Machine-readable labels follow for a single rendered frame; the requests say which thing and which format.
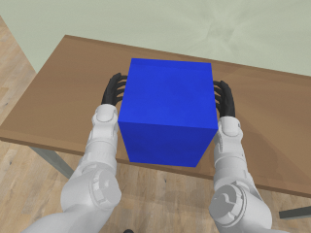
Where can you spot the robot right upper arm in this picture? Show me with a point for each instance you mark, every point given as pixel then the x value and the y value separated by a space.
pixel 235 210

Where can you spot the left robot hand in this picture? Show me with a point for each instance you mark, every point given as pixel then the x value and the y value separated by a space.
pixel 111 92

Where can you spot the table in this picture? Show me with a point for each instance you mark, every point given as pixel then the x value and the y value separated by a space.
pixel 273 107

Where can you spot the robot right forearm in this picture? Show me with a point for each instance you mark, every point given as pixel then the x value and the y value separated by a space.
pixel 229 157

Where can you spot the carton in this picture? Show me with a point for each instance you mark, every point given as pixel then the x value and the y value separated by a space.
pixel 168 112

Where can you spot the robot left forearm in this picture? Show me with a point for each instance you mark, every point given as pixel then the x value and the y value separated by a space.
pixel 102 142

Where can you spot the right robot hand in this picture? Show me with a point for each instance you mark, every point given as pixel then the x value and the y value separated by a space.
pixel 226 105

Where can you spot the robot left upper arm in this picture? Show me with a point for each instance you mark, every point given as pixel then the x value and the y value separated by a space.
pixel 87 203

